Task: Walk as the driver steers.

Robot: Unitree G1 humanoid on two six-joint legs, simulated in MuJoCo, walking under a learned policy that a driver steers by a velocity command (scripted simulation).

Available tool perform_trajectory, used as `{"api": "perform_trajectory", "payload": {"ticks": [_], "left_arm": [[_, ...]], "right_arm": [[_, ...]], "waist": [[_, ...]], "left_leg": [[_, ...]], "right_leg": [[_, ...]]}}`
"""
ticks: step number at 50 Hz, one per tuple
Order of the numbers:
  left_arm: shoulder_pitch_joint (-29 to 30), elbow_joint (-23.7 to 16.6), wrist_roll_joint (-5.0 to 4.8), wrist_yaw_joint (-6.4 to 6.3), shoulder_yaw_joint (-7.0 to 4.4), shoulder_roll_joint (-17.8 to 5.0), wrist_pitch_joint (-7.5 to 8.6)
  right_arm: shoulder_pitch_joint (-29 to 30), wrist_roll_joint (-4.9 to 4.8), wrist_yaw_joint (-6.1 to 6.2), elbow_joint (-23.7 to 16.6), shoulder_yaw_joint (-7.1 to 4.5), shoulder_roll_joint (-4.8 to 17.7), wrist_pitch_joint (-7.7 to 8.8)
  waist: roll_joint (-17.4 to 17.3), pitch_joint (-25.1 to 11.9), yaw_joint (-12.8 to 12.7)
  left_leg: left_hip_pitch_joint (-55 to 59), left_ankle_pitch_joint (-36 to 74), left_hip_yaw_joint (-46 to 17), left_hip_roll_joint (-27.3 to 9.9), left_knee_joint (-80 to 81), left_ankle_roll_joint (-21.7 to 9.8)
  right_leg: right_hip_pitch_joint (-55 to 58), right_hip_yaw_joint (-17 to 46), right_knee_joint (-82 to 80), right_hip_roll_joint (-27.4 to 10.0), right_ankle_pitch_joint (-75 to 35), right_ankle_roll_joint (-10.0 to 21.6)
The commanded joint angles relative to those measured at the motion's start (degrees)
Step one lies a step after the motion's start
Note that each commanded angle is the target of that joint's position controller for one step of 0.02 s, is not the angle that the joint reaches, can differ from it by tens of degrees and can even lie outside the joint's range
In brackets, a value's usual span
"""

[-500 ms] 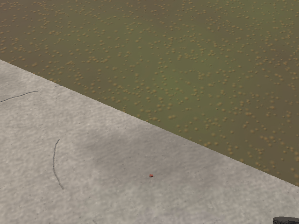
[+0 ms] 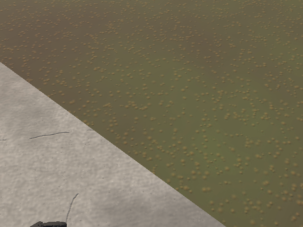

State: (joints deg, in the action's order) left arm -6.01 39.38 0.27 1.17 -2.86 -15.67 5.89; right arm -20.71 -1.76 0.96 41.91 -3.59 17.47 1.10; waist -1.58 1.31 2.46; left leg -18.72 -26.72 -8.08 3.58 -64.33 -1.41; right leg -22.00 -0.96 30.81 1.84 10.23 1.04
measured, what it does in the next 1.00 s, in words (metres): walks ahead, turning left: left foot, then right foot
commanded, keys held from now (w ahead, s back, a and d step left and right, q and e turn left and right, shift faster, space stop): w+q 1.00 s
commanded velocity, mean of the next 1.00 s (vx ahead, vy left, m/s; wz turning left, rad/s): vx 0.50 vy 0.00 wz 0.60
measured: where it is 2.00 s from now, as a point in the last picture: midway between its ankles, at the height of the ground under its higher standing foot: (45, 148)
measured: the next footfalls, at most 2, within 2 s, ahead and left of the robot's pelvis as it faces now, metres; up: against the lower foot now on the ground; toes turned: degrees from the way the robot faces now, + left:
left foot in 0.40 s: +0.35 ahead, +0.18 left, +0.00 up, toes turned +17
right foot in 0.90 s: +0.70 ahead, +0.12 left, +0.00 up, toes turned +36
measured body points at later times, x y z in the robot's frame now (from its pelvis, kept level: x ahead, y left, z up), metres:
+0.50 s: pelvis +0.26 +0.08 +0.00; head +0.30 +0.11 +0.44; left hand +0.24 +0.38 -0.13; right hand +0.52 -0.12 -0.08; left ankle +0.32 +0.17 -0.73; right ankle +0.15 -0.11 -0.63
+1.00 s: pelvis +0.55 +0.15 +0.00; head +0.57 +0.16 +0.45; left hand +0.56 +0.47 -0.08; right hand +0.76 -0.06 -0.11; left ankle +0.37 +0.18 -0.64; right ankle +0.67 +0.10 -0.73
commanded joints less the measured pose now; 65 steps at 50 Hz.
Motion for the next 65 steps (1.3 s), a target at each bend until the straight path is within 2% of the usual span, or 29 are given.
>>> {"api": "perform_trajectory", "payload": {"ticks": [1, 3, 6, 12, 16, 18, 20, 21, 22, 23, 24, 25, 26, 27, 31, 36, 41, 43, 44, 45, 46, 47, 48, 49, 50, 53, 55, 61, 65], "left_arm": [[-6.24, -0.76, 0.37, -0.73, -1.89, -5.87, -0.46], [-5.50, 0.03, 0.27, -0.81, -1.86, -5.41, -0.01], [-6.40, 1.64, -0.09, -0.83, -2.70, -7.52, 0.59], [-8.11, 3.72, -0.51, -1.27, -3.36, -10.16, -0.39], [-10.61, 5.36, -1.75, -1.32, -4.06, -12.39, -1.64], [-10.43, 5.40, -2.33, -1.62, -4.62, -14.24, -2.41], [-9.68, 4.96, -2.58, -2.08, -4.29, -13.76, -3.16], [-11.52, 3.90, -0.39, -2.15, -2.73, -9.92, -2.91], [-15.33, 0.17, 0.93, -1.41, -0.38, -3.38, -1.35], [-8.10, -0.19, -1.32, -0.77, -1.41, -9.18, 0.43], [-4.08, -1.77, -2.84, -0.46, -1.79, -10.75, 1.44], [-3.99, -1.25, -1.94, -0.83, -1.52, -9.87, 1.96], [-4.33, -0.73, -0.44, -1.14, -1.79, -9.98, 1.97], [-5.44, -0.42, -0.05, -1.02, -2.03, -10.19, 1.42], [-3.74, -0.94, 0.76, -1.02, -1.51, -7.59, -0.53], [7.30, -3.77, 0.19, -0.29, -0.32, -4.98, -0.14], [9.50, -5.04, -0.64, 0.69, -1.29, -7.63, 0.81], [5.25, -4.14, -0.66, 0.54, -2.00, -8.61, 1.24], [-0.19, -2.85, -0.29, 0.14, -2.83, -9.83, 1.47], [-8.27, -2.16, 0.68, -0.31, -3.63, -12.43, 1.71], [-14.75, -0.42, 1.20, -0.37, -4.85, -17.00, 0.95], [-15.30, -0.15, -0.49, 0.07, -4.15, -13.12, 0.53], [-12.45, -0.95, -0.59, -0.25, -3.12, -9.23, 0.25], [-9.14, -1.26, 0.04, -0.49, -2.57, -8.05, -0.21], [-7.28, -0.80, 0.36, -0.58, -2.15, -6.89, -0.42], [-6.17, 0.47, 0.22, -0.82, -1.80, -5.33, 0.17], [-6.89, 1.62, -0.22, -0.81, -2.36, -6.83, 0.58], [-7.83, 3.58, -0.33, -1.18, -3.17, -9.82, -0.14], [-11.60, 5.62, -1.36, -1.27, -3.63, -11.65, -1.26]], "right_arm": [[5.05, 0.66, -0.13, -6.49, -2.19, 7.64, 0.80], [4.10, 0.07, -0.55, -6.39, -1.80, 4.87, 0.18], [6.86, 0.48, -0.74, -7.86, -1.20, 2.92, -0.21], [15.57, 0.46, -2.79, -9.63, -0.30, 1.41, 0.84], [19.89, 0.30, -4.00, -11.93, -0.55, 2.27, 0.68], [17.42, 0.72, -4.12, -12.07, -1.66, 4.40, 0.32], [2.31, 0.55, -3.40, -8.17, -4.62, 9.30, -0.22], [-6.15, 0.07, -2.14, -6.20, -6.29, 14.12, -0.88], [-2.66, -0.19, -2.21, -7.62, -6.28, 19.07, 0.00], [-3.66, 0.14, -2.64, -8.66, -4.75, 13.37, 1.04], [-1.76, 0.58, -2.78, -7.85, -3.86, 10.93, 1.93], [1.44, 0.53, -2.73, -7.90, -3.38, 9.74, 2.32], [4.98, 0.81, -2.56, -8.37, -2.93, 8.37, 2.34], [7.06, 1.51, -2.30, -9.19, -2.42, 7.25, 2.37], [6.64, 1.32, -1.01, -7.86, -2.58, 8.18, 2.73], [2.40, 0.72, 0.08, -5.16, -2.91, 9.26, 2.10], [-0.65, 0.18, 0.44, -2.91, -2.90, 8.61, 1.38], [0.17, 0.33, 0.47, -2.86, -2.97, 8.35, 0.87], [0.71, 0.50, 0.33, -3.15, -2.41, 6.82, 0.81], [0.71, 1.23, 0.05, -4.10, -1.17, 3.62, 0.93], [-7.92, -0.17, 0.00, -4.86, 0.00, -0.18, 1.35], [-7.81, -0.77, 0.20, -4.43, -0.51, 4.73, 1.58], [-1.17, -0.65, 0.25, -4.77, -1.71, 8.90, 1.35], [3.15, 0.05, 0.39, -5.72, -1.93, 9.31, 1.04], [5.49, 0.79, 0.24, -6.46, -2.04, 8.51, 1.03], [4.27, -0.06, -0.47, -6.39, -1.74, 4.62, 0.27], [6.40, 0.28, -0.64, -7.54, -1.25, 3.03, -0.15], [14.19, 0.44, -2.44, -9.25, -0.42, 1.67, 0.73], [20.47, 0.25, -3.73, -11.62, -0.10, 1.26, 0.86]], "waist": [[6.43, -0.89, -4.74], [8.40, 0.03, -3.44], [6.59, 0.71, -3.49], [4.94, 2.10, -6.34], [5.11, 3.51, -6.58], [6.72, 0.69, -3.94], [5.42, -7.53, 4.69], [-3.14, -12.79, 7.03], [-15.10, -19.31, -0.40], [-6.86, -20.69, 4.62], [-5.05, -12.46, 4.30], [-0.47, -8.39, 1.67], [0.17, -5.83, -0.61], [-1.10, -5.06, -2.47], [-0.73, -2.53, -3.29], [-2.10, 0.01, 0.91], [-3.80, 0.02, 1.01], [-5.62, -0.93, -1.34], [-5.19, -3.97, -4.17], [-1.05, -11.86, -7.71], [16.33, -21.21, -5.34], [17.01, -19.87, -6.03], [10.37, -11.45, -7.69], [6.24, -6.23, -7.07], [5.26, -2.34, -6.05], [8.41, -0.60, -3.62], [7.15, 0.46, -3.65], [5.17, 1.57, -5.81], [4.70, 3.54, -7.49]], "left_leg": [[-23.34, 6.11, -0.10, -7.92, -6.00, 0.89], [-19.92, 8.08, 1.35, -9.43, -3.18, 0.94], [-22.22, 12.35, 2.03, -10.39, 2.48, 1.76], [-18.82, 27.77, 6.71, -9.31, 21.02, 1.17], [-17.37, 23.84, 9.34, -7.83, 27.52, -1.27], [-11.26, 17.67, 12.44, -4.32, 28.56, -3.64], [10.46, 19.44, 13.93, 0.37, 32.77, -7.50], [28.10, 19.36, -0.13, -8.07, 33.42, -11.17], [41.62, 4.22, -34.03, -20.86, 41.50, -21.95], [41.43, -0.18, -37.56, -21.83, 47.34, -20.69], [35.25, 4.91, -29.53, -20.30, 48.14, -18.35], [27.21, 11.50, -23.28, -17.80, 47.94, -16.59], [20.32, 17.95, -18.55, -15.74, 48.41, -15.50], [15.90, 22.16, -16.06, -14.30, 49.65, -15.24], [7.23, 30.81, -10.07, -11.76, 51.93, -15.75], [3.40, 23.88, -6.96, -7.97, 50.91, -11.64], [10.29, 20.81, -14.42, -11.11, 44.07, -10.16], [11.56, 24.25, -16.40, -11.16, 40.03, -9.04], [10.41, 27.68, -14.97, -8.56, 34.51, -7.45], [4.52, 23.00, -11.29, -5.27, 20.27, -5.35], [-15.82, -2.81, -3.18, 3.46, 0.12, -0.47], [-24.75, -6.78, -3.52, -0.43, -9.02, 0.35], [-27.03, -1.46, -3.15, -2.92, -11.52, 0.76], [-25.56, 2.71, -0.63, -4.92, -10.63, 1.00], [-24.18, 5.38, -0.38, -6.49, -8.01, 1.05], [-19.23, 8.26, 1.24, -9.10, -2.71, 0.81], [-21.09, 10.13, 1.84, -9.93, 1.20, 1.25], [-19.60, 26.45, 5.50, -9.59, 18.63, 1.26], [-17.61, 26.22, 8.35, -8.25, 26.60, -0.47]], "right_leg": [[19.68, 22.05, -17.20, -18.35, 7.13, 8.73], [15.31, 15.06, -19.94, -16.38, 1.22, 8.53], [15.60, 8.90, -22.27, -17.22, -6.52, 10.19], [18.51, -3.50, -22.73, -15.52, -14.02, 7.93], [24.54, -6.73, -20.20, -17.79, -20.32, 6.44], [27.04, -8.98, -12.63, -17.92, -39.05, 5.27], [20.61, -12.01, 8.05, -15.31, -46.07, 2.66], [5.12, -12.01, 26.70, -12.45, -20.96, 0.05], [-17.22, -3.60, 44.11, -0.60, 24.77, -2.64], [-23.10, 6.02, 48.07, -2.27, 23.07, -1.70], [-26.32, 5.39, 45.87, -4.41, 17.13, -0.54], [-23.34, 5.48, 41.03, -6.76, 12.37, -0.30], [-19.53, 5.57, 36.37, -8.16, 9.57, -0.90], [-15.98, 6.00, 34.56, -9.05, 7.59, -1.31], [-13.56, 4.07, 25.19, -7.81, 1.48, -4.75], [-8.25, 3.50, 4.74, -3.56, -15.35, -5.59], [-5.81, 6.15, -2.11, -2.37, -11.83, -3.20], [-0.54, 5.10, -3.51, -1.92, -6.80, -1.24], [7.87, 4.35, -5.38, -2.26, -7.31, 0.46], [22.61, 11.22, -3.60, -10.08, -5.76, 3.96], [44.33, 36.20, -6.90, -24.04, 4.75, 13.75], [44.08, 48.18, -12.42, -26.94, 21.05, 14.20], [36.79, 40.12, -14.26, -24.23, 23.29, 11.48], [29.10, 31.77, -14.88, -21.86, 16.29, 9.58], [22.79, 25.73, -16.10, -19.62, 8.98, 9.23], [16.29, 14.38, -19.80, -16.04, -0.54, 8.52], [15.84, 10.68, -21.61, -16.98, -5.21, 9.75], [18.19, -2.07, -22.73, -15.46, -14.19, 8.29], [22.47, -5.65, -21.82, -17.13, -16.56, 7.11]]}}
